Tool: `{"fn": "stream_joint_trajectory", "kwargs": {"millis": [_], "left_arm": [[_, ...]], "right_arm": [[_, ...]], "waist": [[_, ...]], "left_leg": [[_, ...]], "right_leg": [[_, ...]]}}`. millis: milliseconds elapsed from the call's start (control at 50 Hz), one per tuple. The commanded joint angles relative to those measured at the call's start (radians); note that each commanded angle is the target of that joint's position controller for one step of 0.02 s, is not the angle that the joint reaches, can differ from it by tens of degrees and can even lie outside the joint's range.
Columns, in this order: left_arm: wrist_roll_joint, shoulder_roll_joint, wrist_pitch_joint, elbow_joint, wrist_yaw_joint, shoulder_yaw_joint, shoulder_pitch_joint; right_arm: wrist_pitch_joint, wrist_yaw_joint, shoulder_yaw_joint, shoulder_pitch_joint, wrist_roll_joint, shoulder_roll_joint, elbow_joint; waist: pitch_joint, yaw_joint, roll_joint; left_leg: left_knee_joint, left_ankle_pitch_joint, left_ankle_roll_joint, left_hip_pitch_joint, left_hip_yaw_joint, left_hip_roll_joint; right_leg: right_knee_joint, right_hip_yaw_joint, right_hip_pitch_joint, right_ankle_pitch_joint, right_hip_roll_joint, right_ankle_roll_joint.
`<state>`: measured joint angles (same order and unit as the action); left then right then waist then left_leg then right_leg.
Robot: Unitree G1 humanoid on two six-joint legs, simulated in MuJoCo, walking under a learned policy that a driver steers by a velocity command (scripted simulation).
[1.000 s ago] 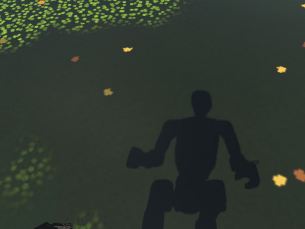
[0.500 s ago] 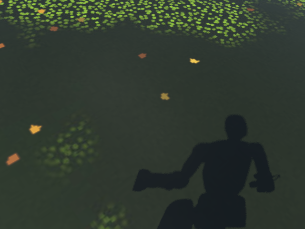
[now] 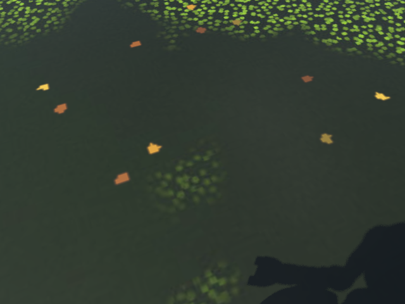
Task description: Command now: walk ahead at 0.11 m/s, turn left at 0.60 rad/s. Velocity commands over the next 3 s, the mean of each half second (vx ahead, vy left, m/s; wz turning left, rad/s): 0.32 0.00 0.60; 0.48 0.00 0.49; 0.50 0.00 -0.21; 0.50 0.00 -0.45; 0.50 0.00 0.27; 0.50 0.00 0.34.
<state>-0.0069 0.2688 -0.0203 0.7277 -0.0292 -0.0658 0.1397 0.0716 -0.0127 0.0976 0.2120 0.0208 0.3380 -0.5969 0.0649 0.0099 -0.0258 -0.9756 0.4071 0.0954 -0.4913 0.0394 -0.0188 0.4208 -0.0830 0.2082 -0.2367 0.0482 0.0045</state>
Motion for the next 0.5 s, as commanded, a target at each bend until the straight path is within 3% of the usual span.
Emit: {"fn": "stream_joint_trajectory", "kwargs": {"millis": [20, 60, 100, 120, 140, 160, 180, 200, 220, 240, 260, 280, 320, 400, 500], "left_arm": [[0.016, 0.225, 0.008, -0.056, 0.005, -0.064, 0.005], [0.029, 0.237, 0.020, -0.051, 0.016, -0.067, 0.007], [0.046, 0.235, 0.030, -0.044, 0.027, -0.065, -0.009], [0.049, 0.210, 0.034, -0.037, 0.031, -0.058, -0.009], [0.038, 0.151, 0.039, -0.029, 0.036, -0.041, 0.007], [-0.001, 0.070, 0.047, -0.065, 0.044, -0.012, -0.040], [0.006, 0.089, 0.072, -0.142, 0.041, -0.017, -0.116], [0.035, 0.163, 0.092, -0.145, 0.047, -0.035, -0.156], [0.043, 0.186, 0.106, -0.135, 0.056, -0.042, -0.134], [0.025, 0.183, 0.114, -0.105, 0.057, -0.044, -0.106], [0.005, 0.183, 0.120, -0.097, 0.057, -0.046, -0.101], [0.000, 0.175, 0.123, -0.089, 0.061, -0.045, -0.100], [0.000, 0.146, 0.123, -0.078, 0.063, -0.037, -0.108], [0.008, 0.102, 0.121, -0.096, 0.064, -0.016, -0.201], [0.018, 0.103, 0.134, -0.142, 0.082, -0.008, -0.309]], "right_arm": [[-0.022, 0.015, -0.001, -0.089, 0.001, 0.053, 0.118], [-0.026, 0.025, 0.003, -0.073, 0.004, 0.068, 0.116], [-0.034, 0.032, 0.008, -0.005, 0.004, 0.065, 0.087], [-0.038, 0.032, 0.014, 0.069, 0.005, 0.065, 0.049], [-0.043, 0.026, 0.032, 0.180, 0.011, 0.096, 0.005], [-0.052, 0.012, 0.058, 0.299, 0.011, 0.192, -0.010], [-0.089, 0.025, 0.059, 0.269, -0.007, 0.267, 0.031], [-0.115, 0.033, 0.036, 0.242, -0.010, 0.178, 0.032], [-0.130, 0.032, 0.017, 0.205, -0.009, 0.128, 0.027], [-0.134, 0.028, 0.007, 0.171, -0.006, 0.105, 0.034], [-0.131, 0.021, 0.003, 0.144, -0.005, 0.102, 0.034], [-0.130, 0.013, -0.002, 0.142, -0.011, 0.099, 0.036], [-0.132, -0.001, 0.000, 0.159, -0.015, 0.111, 0.024], [-0.127, -0.018, 0.004, 0.200, -0.006, 0.122, -0.018], [-0.119, -0.023, 0.011, 0.257, 0.011, 0.131, -0.074]], "waist": [[-0.127, 0.054, 0.209], [-0.099, 0.042, 0.216], [-0.088, -0.008, 0.185], [-0.098, -0.040, 0.157], [-0.132, -0.078, 0.069], [-0.138, -0.118, -0.202], [-0.112, -0.105, -0.279], [-0.063, -0.114, -0.171], [-0.015, -0.081, -0.154], [-0.002, -0.058, -0.101], [0.002, -0.044, -0.096], [-0.008, -0.036, -0.100], [-0.024, -0.035, -0.079], [-0.002, -0.064, -0.087], [0.030, -0.096, -0.088]], "left_leg": [[0.153, -0.001, -0.023, 0.017, -0.068, -0.021], [0.249, -0.005, -0.063, 0.081, -0.092, -0.017], [0.411, -0.085, -0.111, 0.207, -0.126, -0.001], [0.481, -0.113, -0.134, 0.327, -0.149, 0.028], [0.521, -0.091, -0.166, 0.498, -0.109, 0.035], [0.614, -0.082, -0.255, 0.658, 0.255, -0.193], [0.752, 0.137, -0.449, 0.636, 0.707, -0.354], [0.791, 0.182, -0.450, 0.610, 0.663, -0.353], [0.790, 0.149, -0.413, 0.572, 0.568, -0.315], [0.780, 0.066, -0.376, 0.544, 0.477, -0.266], [0.784, -0.040, -0.354, 0.521, 0.414, -0.231], [0.792, -0.128, -0.339, 0.502, 0.368, -0.203], [0.795, -0.266, -0.331, 0.491, 0.305, -0.177], [0.783, -0.331, -0.299, 0.424, 0.234, -0.131], [0.738, -0.348, -0.289, 0.419, 0.290, -0.157]], "right_leg": [[-0.163, 0.152, -0.118, 0.069, 0.246, 0.212], [-0.184, 0.151, -0.070, -0.087, 0.258, 0.195], [-0.146, 0.117, -0.015, -0.157, 0.255, 0.164], [-0.077, 0.076, 0.046, -0.180, 0.231, 0.139], [0.094, 0.002, 0.149, -0.207, 0.179, 0.096], [0.517, -0.095, 0.409, -0.342, 0.068, 0.006], [0.710, 0.059, 0.697, -0.403, -0.064, -0.017], [0.771, 0.143, 0.735, -0.337, -0.002, 0.003], [0.737, 0.150, 0.729, -0.219, 0.025, 0.023], [0.694, 0.148, 0.691, -0.128, 0.046, 0.020], [0.630, 0.143, 0.653, -0.058, 0.047, 0.007], [0.597, 0.135, 0.608, 0.003, 0.038, -0.005], [0.512, 0.114, 0.571, 0.099, 0.008, -0.031], [0.268, 0.112, 0.486, 0.247, -0.036, -0.063], [0.117, 0.126, 0.419, 0.278, -0.058, -0.046]]}}
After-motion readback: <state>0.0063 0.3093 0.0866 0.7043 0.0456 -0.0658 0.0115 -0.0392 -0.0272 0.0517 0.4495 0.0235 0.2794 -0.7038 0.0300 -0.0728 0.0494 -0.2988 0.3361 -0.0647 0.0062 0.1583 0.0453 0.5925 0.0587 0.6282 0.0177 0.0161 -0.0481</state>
